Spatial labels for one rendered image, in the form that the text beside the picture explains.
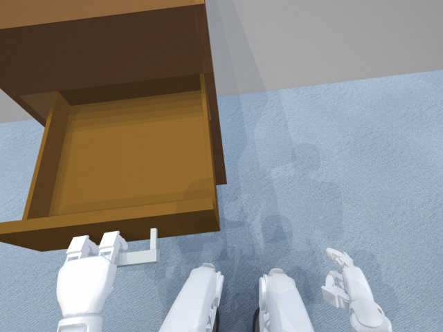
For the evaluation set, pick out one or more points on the left robot hand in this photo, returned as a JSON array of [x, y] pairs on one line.
[[84, 283]]

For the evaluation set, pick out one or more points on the handle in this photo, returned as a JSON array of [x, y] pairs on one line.
[[141, 257]]

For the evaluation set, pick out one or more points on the cabinet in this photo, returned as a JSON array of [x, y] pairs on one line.
[[57, 45]]

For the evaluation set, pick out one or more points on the right robot hand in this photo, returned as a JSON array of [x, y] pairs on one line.
[[351, 284]]

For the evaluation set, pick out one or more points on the robot right thigh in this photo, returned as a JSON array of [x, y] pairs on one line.
[[279, 297]]

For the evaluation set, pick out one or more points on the left robot shin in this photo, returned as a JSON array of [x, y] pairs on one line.
[[212, 313]]

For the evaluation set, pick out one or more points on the robot right forearm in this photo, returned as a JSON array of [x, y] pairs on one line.
[[367, 316]]

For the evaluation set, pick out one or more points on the robot left forearm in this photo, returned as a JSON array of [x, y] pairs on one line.
[[87, 322]]

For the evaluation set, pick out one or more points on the drawer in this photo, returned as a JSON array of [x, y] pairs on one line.
[[122, 157]]

